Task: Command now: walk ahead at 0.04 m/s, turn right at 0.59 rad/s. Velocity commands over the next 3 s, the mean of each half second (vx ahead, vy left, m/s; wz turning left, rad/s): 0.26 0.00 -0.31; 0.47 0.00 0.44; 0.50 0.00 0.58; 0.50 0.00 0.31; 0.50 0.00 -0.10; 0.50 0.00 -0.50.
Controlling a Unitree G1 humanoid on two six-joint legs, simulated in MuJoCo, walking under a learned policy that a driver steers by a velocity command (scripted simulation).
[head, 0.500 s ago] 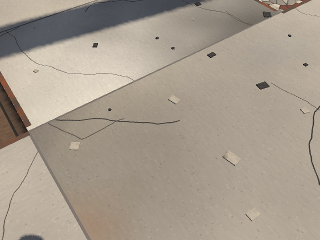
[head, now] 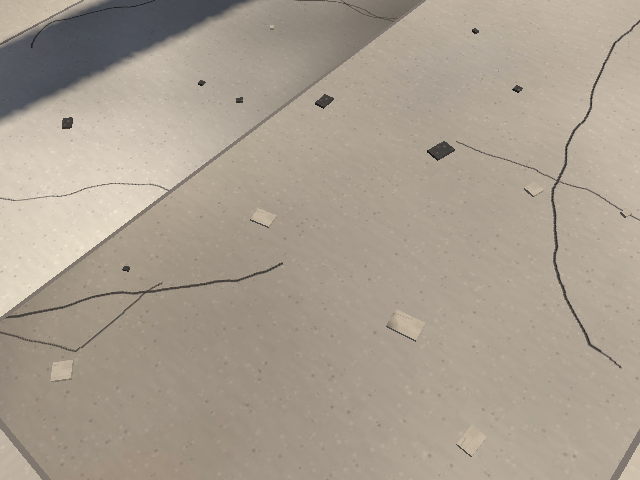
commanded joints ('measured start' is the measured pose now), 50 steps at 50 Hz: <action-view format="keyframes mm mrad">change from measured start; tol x32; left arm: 1 -15 155 38 -84 3 0 8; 50 185 151 19 38 4 -92 -5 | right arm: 1 3 -87 -19 -69 6 -24 5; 46 -62 -54 -2 -239 32 -40 127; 50 367 -249 -95 -161 38 -11 88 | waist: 1 -6 -164 -148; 8 -51 301 -114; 25 -2 140 -50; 28 100 -267 -230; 50 -204 38 -230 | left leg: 1 57 -31 17 -85 -6 2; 6 402 10 29 -466 87 77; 8 540 370 -473 -620 -183 292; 18 377 165 -75 -676 7 257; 25 256 155 -119 -499 34 213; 29 -304 38 3 360 -207 101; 37 -235 93 32 200 157 68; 47 21 -18 230 -185 160 187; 50 715 31 22 -253 182 309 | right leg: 1 150 -243 313 -129 -54 -138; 7 -136 -54 174 226 -481 -2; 13 -401 -116 -27 648 -183 91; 25 310 -125 -150 -70 -33 57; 27 761 -514 320 -125 -164 -101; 43 362 -405 -255 -334 185 -59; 48 468 -408 -343 2 805 -9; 50 109 -328 -367 549 401 65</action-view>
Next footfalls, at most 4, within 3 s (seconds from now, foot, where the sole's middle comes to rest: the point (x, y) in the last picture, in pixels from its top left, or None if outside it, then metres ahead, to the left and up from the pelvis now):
0.12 left None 0.10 0.16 -0.77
0.52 right None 0.18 -0.15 -0.77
1.00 left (297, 445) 0.50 0.12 -0.77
1.48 right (350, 308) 0.83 0.01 -0.77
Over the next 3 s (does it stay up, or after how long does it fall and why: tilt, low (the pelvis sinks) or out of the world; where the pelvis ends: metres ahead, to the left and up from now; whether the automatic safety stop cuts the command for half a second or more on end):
stays up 1.36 0.49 -0.01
